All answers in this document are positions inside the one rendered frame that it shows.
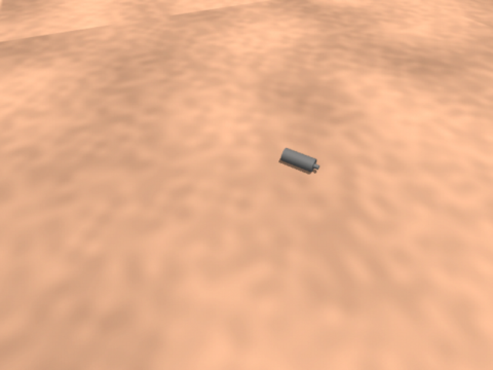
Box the bottle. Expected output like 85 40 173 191
281 148 320 172

